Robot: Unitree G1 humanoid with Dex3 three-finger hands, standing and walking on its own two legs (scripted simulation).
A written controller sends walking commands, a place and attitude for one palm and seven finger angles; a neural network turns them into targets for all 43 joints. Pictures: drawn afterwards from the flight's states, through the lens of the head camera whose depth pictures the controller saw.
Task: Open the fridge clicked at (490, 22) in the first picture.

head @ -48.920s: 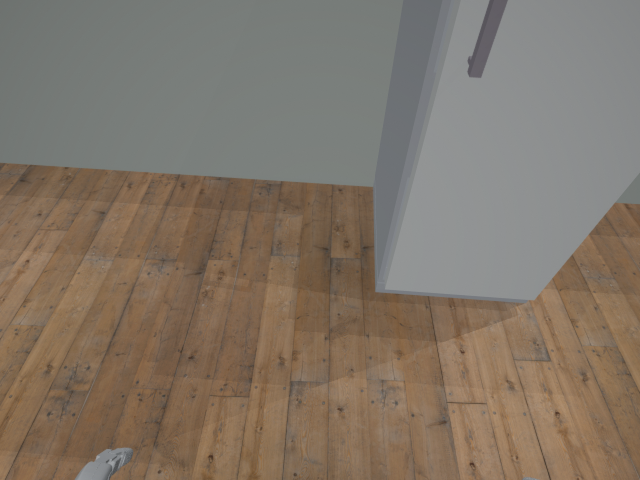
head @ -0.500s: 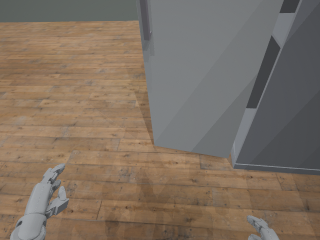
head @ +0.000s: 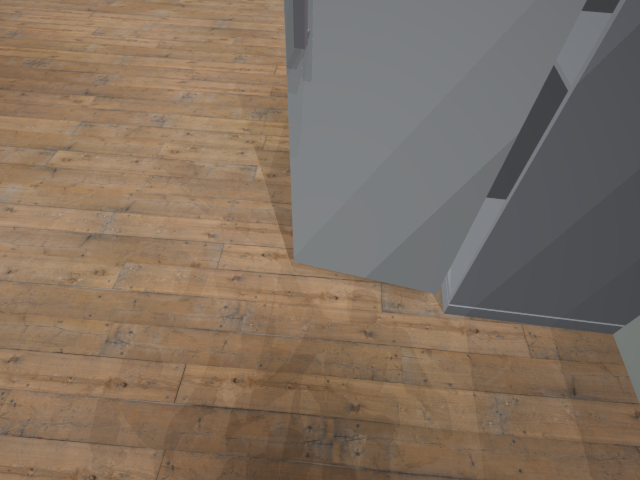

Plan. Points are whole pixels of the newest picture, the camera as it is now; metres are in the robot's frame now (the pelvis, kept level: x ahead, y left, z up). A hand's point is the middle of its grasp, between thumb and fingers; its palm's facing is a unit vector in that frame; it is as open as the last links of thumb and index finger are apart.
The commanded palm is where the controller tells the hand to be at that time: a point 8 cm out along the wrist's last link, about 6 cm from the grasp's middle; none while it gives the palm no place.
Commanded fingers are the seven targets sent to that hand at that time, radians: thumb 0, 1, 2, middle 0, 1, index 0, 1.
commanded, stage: let the arm hang, fingers relaxed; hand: left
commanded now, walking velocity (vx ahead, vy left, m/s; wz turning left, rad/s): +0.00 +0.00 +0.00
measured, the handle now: out of the picture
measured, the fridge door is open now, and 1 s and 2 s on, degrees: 83 83 83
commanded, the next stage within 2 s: look to check the result in 0.46 s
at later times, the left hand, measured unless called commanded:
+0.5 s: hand out of the picture +0.13 +0.23 -0.15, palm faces -0.09 -0.95 -0.31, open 7.4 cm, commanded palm none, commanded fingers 0.00 0.90 0.90 -0.20 -0.30 -0.20 -0.30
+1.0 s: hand out of the picture +0.12 +0.23 -0.15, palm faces -0.07 -0.93 -0.35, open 7.4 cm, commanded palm none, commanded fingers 0.00 0.90 0.90 -0.20 -0.30 -0.20 -0.30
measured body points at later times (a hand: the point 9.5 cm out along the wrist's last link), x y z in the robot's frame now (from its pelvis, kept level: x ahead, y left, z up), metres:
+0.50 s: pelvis +0.03 +0.00 +0.01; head +0.05 -0.01 +0.45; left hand +0.13 +0.28 -0.13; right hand +0.10 -0.30 -0.13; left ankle +0.04 +0.09 -0.74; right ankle +0.01 -0.13 -0.74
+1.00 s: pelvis +0.04 -0.02 +0.01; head +0.06 -0.02 +0.46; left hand +0.13 +0.28 -0.13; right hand +0.12 -0.32 -0.13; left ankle +0.04 +0.09 -0.74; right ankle +0.01 -0.13 -0.74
